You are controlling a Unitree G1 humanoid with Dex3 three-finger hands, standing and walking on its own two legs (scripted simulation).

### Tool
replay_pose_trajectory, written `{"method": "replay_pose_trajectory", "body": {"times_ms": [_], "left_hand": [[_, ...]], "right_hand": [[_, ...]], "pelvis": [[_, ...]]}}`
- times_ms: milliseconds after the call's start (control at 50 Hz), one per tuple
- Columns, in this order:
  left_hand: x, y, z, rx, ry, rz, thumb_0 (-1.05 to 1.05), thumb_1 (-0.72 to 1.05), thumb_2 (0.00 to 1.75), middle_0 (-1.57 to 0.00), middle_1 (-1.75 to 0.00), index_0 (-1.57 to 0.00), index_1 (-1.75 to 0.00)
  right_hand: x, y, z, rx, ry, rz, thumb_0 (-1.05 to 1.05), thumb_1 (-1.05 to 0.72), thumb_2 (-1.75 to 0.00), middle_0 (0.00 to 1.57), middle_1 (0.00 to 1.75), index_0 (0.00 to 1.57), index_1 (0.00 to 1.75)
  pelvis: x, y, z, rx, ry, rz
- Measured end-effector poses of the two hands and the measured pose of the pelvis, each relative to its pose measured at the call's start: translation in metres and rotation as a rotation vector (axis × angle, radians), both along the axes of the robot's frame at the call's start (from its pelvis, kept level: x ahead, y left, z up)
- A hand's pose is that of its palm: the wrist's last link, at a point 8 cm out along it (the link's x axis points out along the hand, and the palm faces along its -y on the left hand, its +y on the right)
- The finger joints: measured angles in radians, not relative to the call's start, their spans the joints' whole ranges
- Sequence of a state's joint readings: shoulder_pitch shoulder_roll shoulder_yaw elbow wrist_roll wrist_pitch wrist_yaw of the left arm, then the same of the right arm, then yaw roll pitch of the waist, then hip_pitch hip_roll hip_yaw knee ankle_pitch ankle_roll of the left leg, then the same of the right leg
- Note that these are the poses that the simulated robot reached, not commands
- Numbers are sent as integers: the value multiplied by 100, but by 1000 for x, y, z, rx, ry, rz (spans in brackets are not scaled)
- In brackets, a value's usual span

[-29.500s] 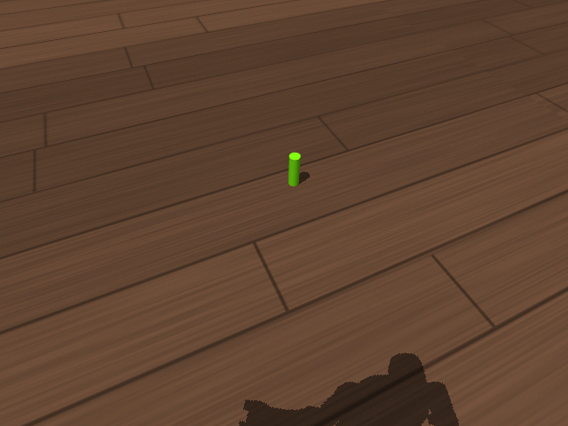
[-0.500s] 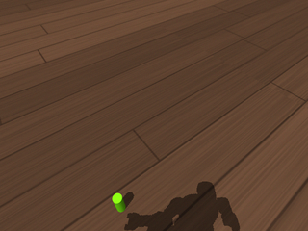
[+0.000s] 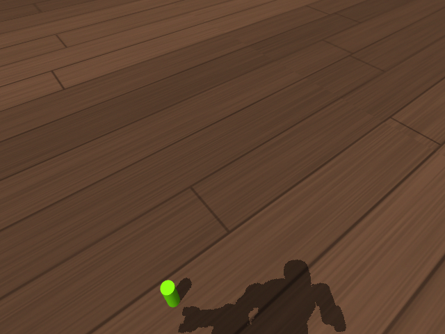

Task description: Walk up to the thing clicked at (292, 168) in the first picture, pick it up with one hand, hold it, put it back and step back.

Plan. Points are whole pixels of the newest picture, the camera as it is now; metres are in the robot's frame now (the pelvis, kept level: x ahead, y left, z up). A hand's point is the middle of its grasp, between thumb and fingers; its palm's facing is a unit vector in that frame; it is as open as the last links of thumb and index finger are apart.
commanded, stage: stand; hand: left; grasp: from the side
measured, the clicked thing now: (170, 294) +0.37 +0.22 -0.70
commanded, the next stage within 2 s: step back in 0.16 s
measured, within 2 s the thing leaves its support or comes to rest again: neither
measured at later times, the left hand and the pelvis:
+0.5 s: hand out of the picture +0.10 +0.31 -0.18, palm faces +0.01 -0.92 -0.38, open 7.4 cm; pelvis -0.04 +0.03 -0.03, yaw +1 degrees
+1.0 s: hand out of the picture -0.03 +0.28 -0.16, palm faces -0.03 -0.92 -0.40, open 7.4 cm; pelvis -0.14 +0.03 -0.02, yaw -2 degrees
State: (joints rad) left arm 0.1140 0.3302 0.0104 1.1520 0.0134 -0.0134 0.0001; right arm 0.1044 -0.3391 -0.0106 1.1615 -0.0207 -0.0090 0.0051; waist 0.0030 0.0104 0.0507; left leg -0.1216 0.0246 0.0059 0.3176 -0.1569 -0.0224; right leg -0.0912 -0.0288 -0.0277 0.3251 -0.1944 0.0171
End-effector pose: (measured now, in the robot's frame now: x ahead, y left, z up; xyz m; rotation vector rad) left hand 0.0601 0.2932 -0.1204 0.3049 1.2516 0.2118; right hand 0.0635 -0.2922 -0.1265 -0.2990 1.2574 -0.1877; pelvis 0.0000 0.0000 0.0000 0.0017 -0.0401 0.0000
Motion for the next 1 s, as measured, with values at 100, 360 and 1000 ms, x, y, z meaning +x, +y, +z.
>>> {"method": "replay_pose_trajectory", "body": {"times_ms": [100, 360, 1000], "left_hand": [[1, -1, -1, -1, 5, -1, 1, 90, 90, -21, -30, -20, -30], [10, 26, -8, 36, -40, -2, 1, 90, 90, -21, -30, -20, -30], [-101, 30, 4, 59, -88, -62, 1, 90, 90, -21, -30, -20, -30]], "right_hand": [[0, -2, 0, -1, 7, -1, 1, -90, -89, 20, 30, 20, 30], [-1, -11, -4, -52, -4, -5, 1, -90, -89, 20, 30, 20, 30], [-126, 3, -12, -51, -52, -8, 1, -90, -89, 20, 30, 20, 30]], "pelvis": [[2, -1, 0, 0, 4, 0], [-23, 12, -15, -11, 17, 5], [-142, 26, -19, 14, 15, -41]]}}
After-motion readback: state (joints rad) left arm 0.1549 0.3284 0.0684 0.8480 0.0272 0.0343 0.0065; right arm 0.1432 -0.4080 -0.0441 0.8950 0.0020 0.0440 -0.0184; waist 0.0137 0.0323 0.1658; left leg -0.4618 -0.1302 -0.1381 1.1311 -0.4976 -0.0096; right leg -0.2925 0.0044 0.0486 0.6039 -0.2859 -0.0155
